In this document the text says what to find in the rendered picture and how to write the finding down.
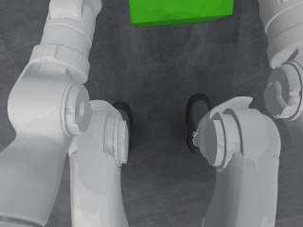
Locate left robot shin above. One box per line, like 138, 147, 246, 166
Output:
68, 100, 123, 158

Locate right robot forearm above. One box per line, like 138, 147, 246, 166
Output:
258, 0, 303, 69

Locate robot shin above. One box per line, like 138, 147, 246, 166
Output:
192, 96, 281, 159
68, 100, 123, 158

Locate left robot forearm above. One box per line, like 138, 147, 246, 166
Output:
8, 0, 102, 123

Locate right robot shin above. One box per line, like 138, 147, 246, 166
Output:
192, 96, 281, 159

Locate left robot upper arm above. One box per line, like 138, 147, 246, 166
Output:
0, 77, 93, 227

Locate carton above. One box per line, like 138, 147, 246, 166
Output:
129, 0, 234, 28

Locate right robot upper arm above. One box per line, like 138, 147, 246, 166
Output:
263, 59, 303, 182

